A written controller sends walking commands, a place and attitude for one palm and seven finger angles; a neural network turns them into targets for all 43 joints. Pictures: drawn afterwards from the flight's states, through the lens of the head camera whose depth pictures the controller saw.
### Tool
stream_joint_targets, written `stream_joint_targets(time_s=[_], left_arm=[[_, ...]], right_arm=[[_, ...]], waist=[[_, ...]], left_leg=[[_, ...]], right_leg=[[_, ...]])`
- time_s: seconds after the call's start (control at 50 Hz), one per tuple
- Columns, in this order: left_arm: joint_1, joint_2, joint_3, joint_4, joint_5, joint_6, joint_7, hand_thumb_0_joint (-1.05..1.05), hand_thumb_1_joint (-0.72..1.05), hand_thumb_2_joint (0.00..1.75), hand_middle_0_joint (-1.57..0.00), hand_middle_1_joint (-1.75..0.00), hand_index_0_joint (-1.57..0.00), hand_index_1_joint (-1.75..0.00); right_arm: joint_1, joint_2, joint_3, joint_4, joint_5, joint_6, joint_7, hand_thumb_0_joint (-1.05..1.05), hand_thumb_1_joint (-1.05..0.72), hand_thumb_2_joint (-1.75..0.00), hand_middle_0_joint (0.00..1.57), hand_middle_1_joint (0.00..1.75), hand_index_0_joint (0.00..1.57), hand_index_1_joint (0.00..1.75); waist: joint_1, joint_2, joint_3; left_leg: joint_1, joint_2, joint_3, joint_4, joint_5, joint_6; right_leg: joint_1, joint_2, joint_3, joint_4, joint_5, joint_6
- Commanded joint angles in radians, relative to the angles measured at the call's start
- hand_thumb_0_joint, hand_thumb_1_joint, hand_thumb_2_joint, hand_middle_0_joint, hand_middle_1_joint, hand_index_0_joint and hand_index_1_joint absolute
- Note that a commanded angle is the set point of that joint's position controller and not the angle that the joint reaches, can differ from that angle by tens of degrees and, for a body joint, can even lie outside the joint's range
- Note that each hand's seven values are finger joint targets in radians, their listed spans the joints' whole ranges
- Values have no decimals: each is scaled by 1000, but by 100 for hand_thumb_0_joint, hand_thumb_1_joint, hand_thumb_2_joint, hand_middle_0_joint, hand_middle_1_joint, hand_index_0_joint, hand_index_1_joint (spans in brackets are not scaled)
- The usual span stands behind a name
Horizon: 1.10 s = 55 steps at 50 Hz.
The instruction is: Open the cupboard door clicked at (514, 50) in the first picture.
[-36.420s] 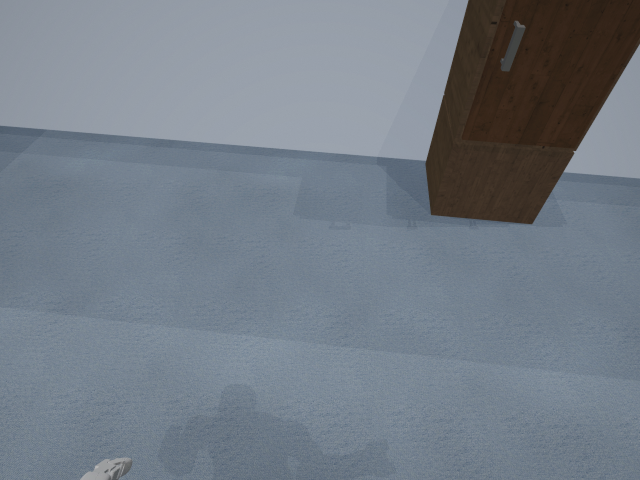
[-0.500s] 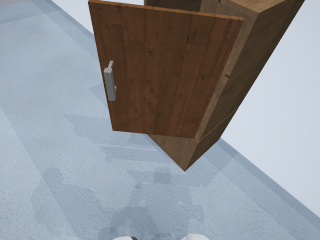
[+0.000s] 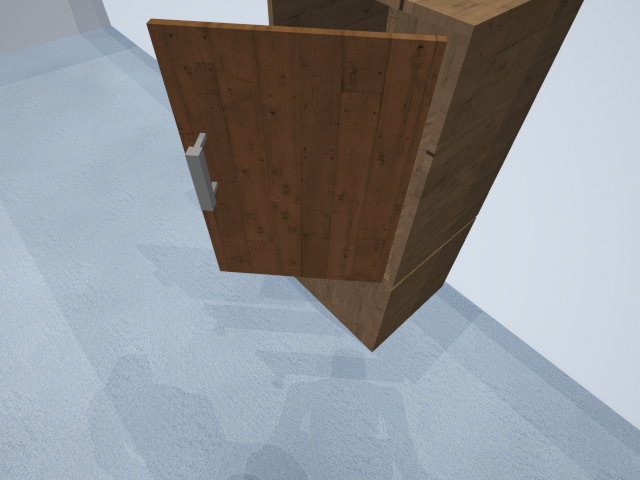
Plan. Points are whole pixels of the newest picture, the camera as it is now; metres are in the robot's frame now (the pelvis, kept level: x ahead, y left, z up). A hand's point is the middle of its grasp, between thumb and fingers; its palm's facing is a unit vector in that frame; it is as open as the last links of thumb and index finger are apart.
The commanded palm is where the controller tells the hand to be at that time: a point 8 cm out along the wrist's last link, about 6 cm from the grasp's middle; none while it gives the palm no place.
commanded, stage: come to a stop and stand still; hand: left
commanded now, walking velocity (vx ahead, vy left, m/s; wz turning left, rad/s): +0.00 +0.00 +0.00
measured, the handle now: (205, 172) +0.59 +0.25 +0.01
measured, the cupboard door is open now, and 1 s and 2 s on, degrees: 44 44 44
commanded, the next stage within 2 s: look again from close up in 0.42 s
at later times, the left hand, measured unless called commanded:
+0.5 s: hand out of the picture +0.05 +0.23 -0.17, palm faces -0.03 -0.96 -0.26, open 7.4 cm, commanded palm none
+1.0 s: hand out of the picture +0.01 +0.18 -0.17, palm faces -0.02 -0.98 -0.21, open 7.4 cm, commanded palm none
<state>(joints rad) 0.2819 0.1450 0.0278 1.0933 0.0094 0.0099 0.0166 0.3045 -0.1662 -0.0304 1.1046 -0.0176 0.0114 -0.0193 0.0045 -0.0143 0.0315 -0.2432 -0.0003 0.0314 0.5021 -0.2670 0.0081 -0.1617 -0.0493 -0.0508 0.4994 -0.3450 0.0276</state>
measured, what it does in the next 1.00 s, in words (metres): stands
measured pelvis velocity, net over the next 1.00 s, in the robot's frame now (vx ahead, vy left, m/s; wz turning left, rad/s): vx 0.00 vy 0.00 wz -0.03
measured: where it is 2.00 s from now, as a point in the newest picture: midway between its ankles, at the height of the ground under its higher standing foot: outside the picture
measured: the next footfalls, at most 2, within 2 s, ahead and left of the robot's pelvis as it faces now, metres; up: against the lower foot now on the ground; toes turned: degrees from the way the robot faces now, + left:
right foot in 1.80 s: +0.12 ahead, -0.09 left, +0.00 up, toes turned -1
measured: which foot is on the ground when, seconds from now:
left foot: down 0.00-1.00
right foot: down 0.00-1.00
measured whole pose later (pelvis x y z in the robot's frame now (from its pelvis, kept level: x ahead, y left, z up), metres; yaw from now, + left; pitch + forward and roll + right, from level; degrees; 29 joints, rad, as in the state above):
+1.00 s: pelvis +0.00 +0.00 +0.00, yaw -2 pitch +0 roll +1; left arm 0.26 0.19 -0.01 1.09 0.01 0.00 0.03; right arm 0.22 -0.18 0.01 1.11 -0.01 0.00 -0.02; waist 0.01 -0.01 0.04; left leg -0.21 0.00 0.05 0.49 -0.27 0.01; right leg -0.14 -0.04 -0.02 0.49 -0.34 0.02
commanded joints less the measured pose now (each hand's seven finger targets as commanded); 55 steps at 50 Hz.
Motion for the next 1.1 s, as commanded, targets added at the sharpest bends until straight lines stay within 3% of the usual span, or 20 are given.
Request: stream_joint_targets(time_s=[0.0,0.02,0.04,0.06,0.1,0.12,0.14,0.16,0.24,0.26,0.44,0.64,0.78,0.88,1.08], left_arm=[[95,174,-1,-49,8,-66,49,0,90,90,-20,-30,-20,-30],[61,176,-3,-63,11,-66,40,0,90,90,-20,-30,-20,-30],[25,168,-5,-68,12,-66,39,0,90,90,-20,-30,-20,-30],[31,153,-1,-77,15,-66,38,0,90,90,-20,-30,-20,-30],[77,122,-6,-69,8,-52,41,0,90,90,-20,-30,-20,-30],[82,109,-10,-61,7,-44,41,0,90,90,-20,-30,-20,-30],[86,96,-14,-60,6,-39,40,0,90,90,-20,-30,-20,-30],[78,92,-18,-59,8,-37,40,0,90,90,-20,-30,-20,-30],[66,113,-16,-56,6,-27,38,0,90,90,-20,-30,-20,-30],[58,119,-15,-60,8,-26,37,0,90,90,-20,-30,-20,-30],[27,160,-12,-82,10,-11,29,0,90,90,-20,-30,-20,-30],[17,178,-10,-76,9,-19,24,0,90,90,-20,-30,-20,-30],[20,177,-12,-61,9,-21,22,0,90,90,-20,-30,-20,-30],[25,176,-12,-46,8,-27,21,0,90,90,-20,-30,-20,-30],[22,182,-10,-34,7,-33,20,0,90,90,-20,-30,-20,-30]], right_arm=[[-53,-51,4,-147,8,-24,9,0,-90,-90,20,30,20,30],[-35,-40,4,-136,4,-19,10,0,-90,-90,20,30,20,30],[16,-41,7,-118,4,-23,15,0,-90,-90,20,30,20,30],[59,-54,9,-104,0,-34,18,0,-90,-90,20,30,20,30],[66,-111,4,-103,4,-48,5,0,-90,-90,20,30,20,30],[55,-126,2,-106,7,-49,-2,0,-90,-90,20,30,20,30],[43,-137,2,-113,7,-48,-8,0,-90,-90,20,30,20,30],[24,-130,5,-117,6,-47,-13,0,-90,-90,20,30,20,30],[-4,-125,10,-118,5,-43,-15,0,-90,-90,20,30,20,30],[-5,-121,10,-116,3,-43,-15,0,-90,-90,20,30,20,30],[-48,-145,11,-111,2,-38,-6,0,-90,-90,20,30,20,30],[-55,-142,11,-86,5,-41,-5,0,-90,-90,20,30,20,30],[-51,-135,15,-59,8,-40,-6,0,-90,-90,20,30,20,30],[-56,-133,13,-45,9,-38,-7,0,-90,-90,20,30,20,30],[-68,-136,12,-28,8,-39,-10,0,-90,-90,20,30,20,30]], waist=[[-6,-73,37],[-19,8,38],[-51,13,16],[-43,104,-35],[-20,163,-132],[-14,182,-128],[-8,153,-107],[0,137,-65],[1,28,0],[-1,30,6],[4,20,14],[3,5,-23],[1,21,1],[0,-4,11],[1,-2,-1]], left_leg=[[-104,43,-11,168,-98,-4],[-56,40,-6,130,-116,-6],[-16,48,-4,61,-10,-5],[22,62,-34,12,166,7],[86,139,-114,20,483,58],[102,160,-142,-2,564,78],[99,172,-157,-12,596,92],[80,166,-142,-13,621,94],[39,117,-108,-31,429,62],[41,111,-103,-40,438,58],[28,99,-100,-103,225,54],[69,92,-72,-84,247,45],[59,92,-67,-89,226,40],[63,92,-58,-85,210,34],[76,95,-55,-80,236,23]], right_leg=[[-45,-227,240,-187,450,-101],[-82,-213,214,-164,360,-133],[-87,-159,149,-124,304,-131],[-31,-94,85,-22,370,-101],[-2,-23,23,60,213,-63],[-9,-1,3,73,117,-50],[-25,10,-5,71,67,-47],[-31,5,-2,61,85,-46],[-33,-31,37,14,190,-50],[-27,-35,37,19,225,-50],[-37,-46,50,-22,139,-35],[-22,-66,66,-54,220,-37],[-26,-64,73,-75,217,-42],[-32,-69,83,-92,244,-47],[-18,-71,88,-104,300,-53]])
